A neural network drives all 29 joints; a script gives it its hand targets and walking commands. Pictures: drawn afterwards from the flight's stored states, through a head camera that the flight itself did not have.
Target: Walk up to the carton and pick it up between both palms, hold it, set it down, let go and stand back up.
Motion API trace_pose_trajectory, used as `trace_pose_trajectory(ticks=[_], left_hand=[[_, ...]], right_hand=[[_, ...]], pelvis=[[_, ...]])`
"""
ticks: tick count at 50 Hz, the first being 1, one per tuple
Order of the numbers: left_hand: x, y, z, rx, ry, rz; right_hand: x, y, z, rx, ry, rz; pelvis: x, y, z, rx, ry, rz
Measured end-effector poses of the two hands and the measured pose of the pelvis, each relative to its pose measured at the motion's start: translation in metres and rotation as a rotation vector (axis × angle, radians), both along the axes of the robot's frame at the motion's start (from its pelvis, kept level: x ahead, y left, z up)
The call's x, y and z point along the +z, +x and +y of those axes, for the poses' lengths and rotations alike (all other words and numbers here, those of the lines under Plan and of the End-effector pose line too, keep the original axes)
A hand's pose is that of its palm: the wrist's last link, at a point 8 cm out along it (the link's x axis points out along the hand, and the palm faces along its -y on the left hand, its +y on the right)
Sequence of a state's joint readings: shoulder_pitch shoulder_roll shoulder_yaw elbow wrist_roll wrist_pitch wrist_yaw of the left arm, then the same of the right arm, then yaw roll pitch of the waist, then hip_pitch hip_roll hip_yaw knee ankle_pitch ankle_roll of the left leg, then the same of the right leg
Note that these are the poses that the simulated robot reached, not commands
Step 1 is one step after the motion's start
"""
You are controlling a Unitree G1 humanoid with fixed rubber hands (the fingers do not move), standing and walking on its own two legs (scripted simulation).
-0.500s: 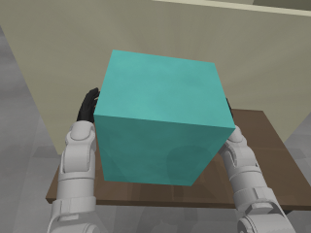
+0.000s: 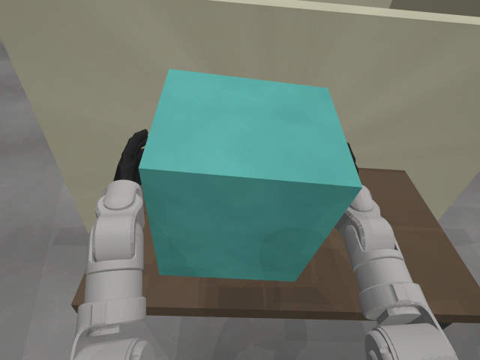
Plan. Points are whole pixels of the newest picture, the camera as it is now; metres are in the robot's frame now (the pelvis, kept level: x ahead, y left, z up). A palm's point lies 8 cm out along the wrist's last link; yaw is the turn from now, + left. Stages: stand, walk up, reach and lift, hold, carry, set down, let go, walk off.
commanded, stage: reach and lift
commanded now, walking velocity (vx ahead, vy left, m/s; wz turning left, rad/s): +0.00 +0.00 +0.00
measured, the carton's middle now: (238, 186) +0.38 +0.00 +0.13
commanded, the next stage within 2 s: hold in 0.06 s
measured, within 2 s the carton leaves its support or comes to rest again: neither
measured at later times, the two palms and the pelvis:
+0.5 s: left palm (120, 176) +0.35 +0.18 +0.17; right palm (342, 172) +0.36 -0.16 +0.18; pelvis +0.00 +0.00 +0.00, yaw +0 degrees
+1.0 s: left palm (121, 176) +0.34 +0.18 +0.18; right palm (345, 172) +0.36 -0.16 +0.18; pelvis +0.00 +0.00 +0.00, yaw +0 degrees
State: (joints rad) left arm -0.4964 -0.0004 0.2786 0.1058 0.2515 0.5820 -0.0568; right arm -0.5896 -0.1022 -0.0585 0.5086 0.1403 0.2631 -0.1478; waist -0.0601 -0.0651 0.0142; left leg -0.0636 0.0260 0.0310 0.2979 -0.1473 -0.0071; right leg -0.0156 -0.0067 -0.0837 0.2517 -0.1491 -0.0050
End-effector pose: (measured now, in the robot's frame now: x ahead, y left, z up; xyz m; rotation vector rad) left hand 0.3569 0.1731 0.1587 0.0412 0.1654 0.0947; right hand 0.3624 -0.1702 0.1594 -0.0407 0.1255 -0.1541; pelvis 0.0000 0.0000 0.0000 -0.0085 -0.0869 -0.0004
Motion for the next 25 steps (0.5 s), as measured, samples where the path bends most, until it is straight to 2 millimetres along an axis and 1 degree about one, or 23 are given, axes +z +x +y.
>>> trace_pose_trajectory(ticks=[9,25], left_hand=[[0.004,0.0,0.001,0.005,-0.005,0.007],[0.015,-0.008,0.009,0.024,-0.01,-0.01]], right_hand=[[0.005,0.001,0.001,0.004,0.004,0.002],[0.019,0.001,0.009,0.024,0.011,-0.021]], pelvis=[[0.0,-0.002,-0.001,0.0,0.001,-0.003],[0.0,0.0,0.0,0.003,0.0,-0.016]])
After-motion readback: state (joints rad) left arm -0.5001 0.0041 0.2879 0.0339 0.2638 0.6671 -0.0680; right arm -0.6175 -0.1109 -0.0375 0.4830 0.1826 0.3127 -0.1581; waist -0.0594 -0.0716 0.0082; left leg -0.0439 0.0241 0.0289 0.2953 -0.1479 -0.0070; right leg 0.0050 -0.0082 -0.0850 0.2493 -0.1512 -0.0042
